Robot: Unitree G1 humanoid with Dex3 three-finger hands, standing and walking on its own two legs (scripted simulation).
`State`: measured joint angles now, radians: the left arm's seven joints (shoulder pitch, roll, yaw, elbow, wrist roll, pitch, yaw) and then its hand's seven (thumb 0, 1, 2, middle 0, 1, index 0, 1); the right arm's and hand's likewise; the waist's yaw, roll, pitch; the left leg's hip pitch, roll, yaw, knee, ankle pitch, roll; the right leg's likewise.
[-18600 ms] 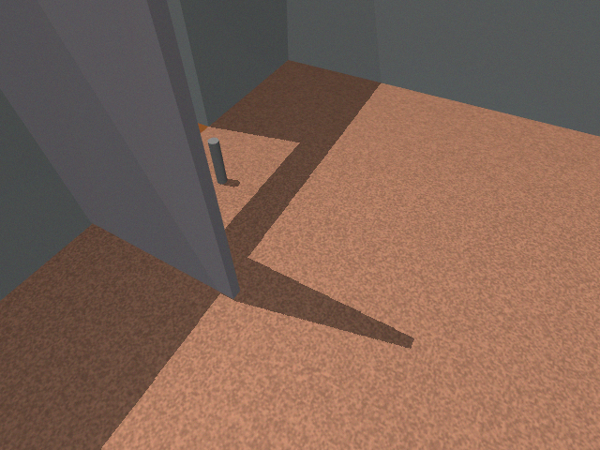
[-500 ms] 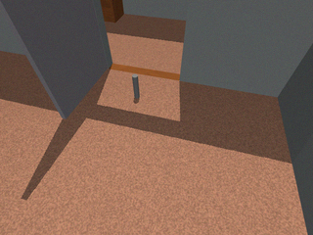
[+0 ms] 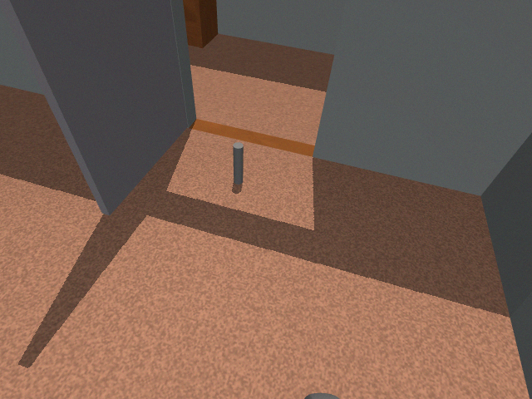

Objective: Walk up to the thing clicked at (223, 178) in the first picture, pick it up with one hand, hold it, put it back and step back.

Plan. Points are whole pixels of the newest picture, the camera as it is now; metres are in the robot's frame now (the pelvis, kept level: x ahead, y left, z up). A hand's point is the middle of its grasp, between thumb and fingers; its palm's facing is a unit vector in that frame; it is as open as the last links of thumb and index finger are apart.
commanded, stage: walk up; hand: left
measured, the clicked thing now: (238, 164) +1.33 +0.12 -0.64
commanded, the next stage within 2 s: none
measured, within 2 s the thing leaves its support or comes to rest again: neither
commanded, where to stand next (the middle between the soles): +1.00 -0.06 m, yaw +0 degrees
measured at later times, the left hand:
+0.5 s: hand (146, 316) +0.29 +0.23 -0.12, palm faces +0.01 -0.92 -0.38, open 7.4 cm
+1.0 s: hand (171, 216) +0.54 +0.24 -0.14, palm faces -0.10 -0.93 -0.35, open 7.4 cm
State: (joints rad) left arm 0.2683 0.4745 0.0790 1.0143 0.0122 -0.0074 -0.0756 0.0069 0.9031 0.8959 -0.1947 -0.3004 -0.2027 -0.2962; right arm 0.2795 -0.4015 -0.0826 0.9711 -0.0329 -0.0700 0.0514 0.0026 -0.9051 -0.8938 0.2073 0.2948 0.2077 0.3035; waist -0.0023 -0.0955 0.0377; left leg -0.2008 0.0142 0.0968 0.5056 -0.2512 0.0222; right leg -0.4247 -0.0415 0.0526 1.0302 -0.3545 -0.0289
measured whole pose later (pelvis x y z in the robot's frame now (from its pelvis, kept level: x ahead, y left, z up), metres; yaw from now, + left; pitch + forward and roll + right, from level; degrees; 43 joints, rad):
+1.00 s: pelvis +0.47 -0.04 +0.00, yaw -2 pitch -3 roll +2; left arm 0.27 0.44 0.06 0.89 0.01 -0.03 -0.09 0.00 0.90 0.90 -0.20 -0.30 -0.21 -0.30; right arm 0.34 -0.42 -0.05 0.85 -0.02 -0.08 0.05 0.00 -0.90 -0.89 0.21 0.30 0.21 0.30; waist -0.02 -0.04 0.08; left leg -0.11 0.05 0.13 0.48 -0.31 0.00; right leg -0.49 -0.12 -0.02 0.70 -0.21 -0.02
